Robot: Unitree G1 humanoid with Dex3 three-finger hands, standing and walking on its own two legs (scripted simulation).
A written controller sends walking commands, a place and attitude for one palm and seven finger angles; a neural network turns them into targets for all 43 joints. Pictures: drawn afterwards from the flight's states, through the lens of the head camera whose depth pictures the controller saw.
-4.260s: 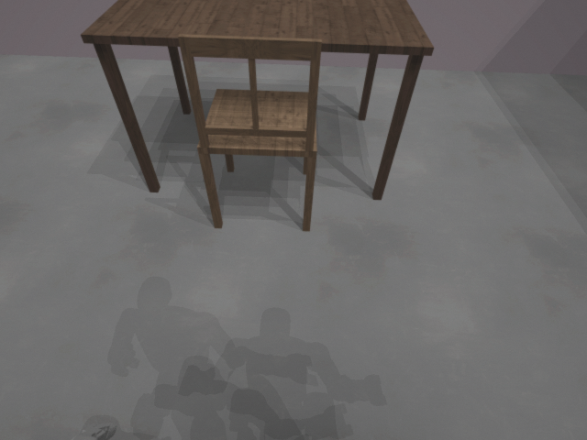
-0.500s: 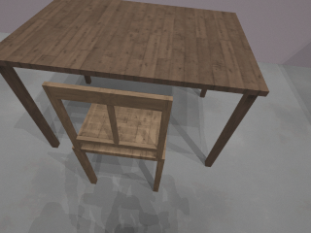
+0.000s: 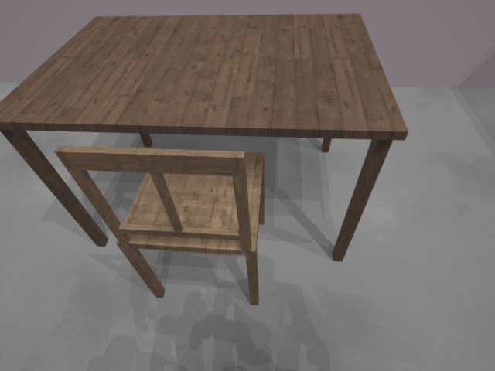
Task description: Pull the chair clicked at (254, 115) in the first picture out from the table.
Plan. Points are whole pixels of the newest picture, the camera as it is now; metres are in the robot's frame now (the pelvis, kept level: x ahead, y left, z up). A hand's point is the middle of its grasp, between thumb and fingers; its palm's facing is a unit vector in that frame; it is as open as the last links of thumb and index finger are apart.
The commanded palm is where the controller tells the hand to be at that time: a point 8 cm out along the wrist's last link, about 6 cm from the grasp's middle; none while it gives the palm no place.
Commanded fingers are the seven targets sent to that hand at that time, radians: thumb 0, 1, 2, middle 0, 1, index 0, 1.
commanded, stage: come to a stop and stand still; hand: left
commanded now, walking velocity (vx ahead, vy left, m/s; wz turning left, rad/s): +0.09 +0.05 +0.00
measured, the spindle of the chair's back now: (168, 203) +0.51 +0.25 -0.12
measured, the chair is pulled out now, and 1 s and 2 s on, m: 0.00 0.00 0.00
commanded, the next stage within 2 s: look again from close up in 0.70 s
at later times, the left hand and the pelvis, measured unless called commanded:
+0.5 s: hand out of the picture -0.02 +0.18 -0.18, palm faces +0.05 -0.98 -0.16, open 7.3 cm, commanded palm none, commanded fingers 0.00 0.90 0.90 -0.20 -0.30 -0.20 -0.30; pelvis +0.00 +0.02 +0.00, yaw +0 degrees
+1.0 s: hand out of the picture -0.03 +0.20 -0.19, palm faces +0.03 -0.98 -0.18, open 7.3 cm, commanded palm none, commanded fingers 0.00 0.90 0.90 -0.20 -0.30 -0.20 -0.30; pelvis -0.03 +0.04 -0.01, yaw +0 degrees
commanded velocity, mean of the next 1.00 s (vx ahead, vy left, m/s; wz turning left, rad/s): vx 0.03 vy -0.03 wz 0.00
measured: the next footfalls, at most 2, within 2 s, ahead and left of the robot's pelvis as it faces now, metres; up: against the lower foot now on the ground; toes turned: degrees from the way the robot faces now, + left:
left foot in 0.18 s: -0.01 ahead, +0.15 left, +0.00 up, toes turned +2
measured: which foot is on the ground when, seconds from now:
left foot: up 0.00-0.16, down 0.18-1.00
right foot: down 0.00-1.00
